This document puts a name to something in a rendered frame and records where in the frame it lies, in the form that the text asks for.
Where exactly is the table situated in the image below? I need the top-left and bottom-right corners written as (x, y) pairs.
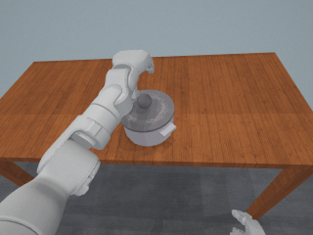
top-left (0, 52), bottom-right (313, 220)

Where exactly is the knob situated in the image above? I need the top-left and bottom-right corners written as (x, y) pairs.
top-left (137, 93), bottom-right (153, 109)

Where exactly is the robot left forearm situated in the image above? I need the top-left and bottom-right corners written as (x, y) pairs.
top-left (36, 62), bottom-right (139, 174)

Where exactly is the robot left hand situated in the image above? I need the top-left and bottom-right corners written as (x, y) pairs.
top-left (112, 49), bottom-right (155, 99)

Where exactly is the robot right hand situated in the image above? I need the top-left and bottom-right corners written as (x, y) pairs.
top-left (230, 210), bottom-right (266, 235)

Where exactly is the lid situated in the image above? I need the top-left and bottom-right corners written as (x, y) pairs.
top-left (120, 89), bottom-right (175, 133)

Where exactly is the pot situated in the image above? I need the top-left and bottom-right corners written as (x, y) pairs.
top-left (124, 116), bottom-right (177, 147)

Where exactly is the left robot upper arm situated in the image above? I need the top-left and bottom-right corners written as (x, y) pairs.
top-left (0, 137), bottom-right (101, 235)

